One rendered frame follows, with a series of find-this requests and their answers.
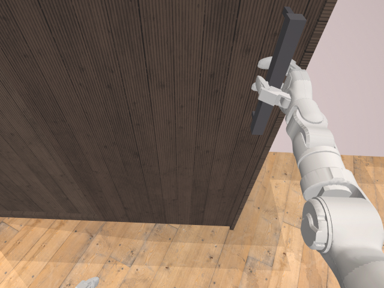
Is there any right robot hand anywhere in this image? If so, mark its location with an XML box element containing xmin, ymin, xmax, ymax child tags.
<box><xmin>251</xmin><ymin>56</ymin><xmax>313</xmax><ymax>115</ymax></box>

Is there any right robot upper arm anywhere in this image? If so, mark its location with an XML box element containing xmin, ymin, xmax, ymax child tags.
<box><xmin>301</xmin><ymin>196</ymin><xmax>384</xmax><ymax>288</ymax></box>

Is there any right robot forearm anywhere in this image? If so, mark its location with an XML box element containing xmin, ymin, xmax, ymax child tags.
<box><xmin>285</xmin><ymin>98</ymin><xmax>384</xmax><ymax>246</ymax></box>

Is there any handle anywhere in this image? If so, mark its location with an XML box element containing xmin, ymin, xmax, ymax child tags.
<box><xmin>250</xmin><ymin>7</ymin><xmax>307</xmax><ymax>135</ymax></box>

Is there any wardrobe door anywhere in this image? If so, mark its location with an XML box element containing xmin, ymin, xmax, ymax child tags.
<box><xmin>0</xmin><ymin>0</ymin><xmax>325</xmax><ymax>226</ymax></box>
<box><xmin>0</xmin><ymin>66</ymin><xmax>96</xmax><ymax>214</ymax></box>

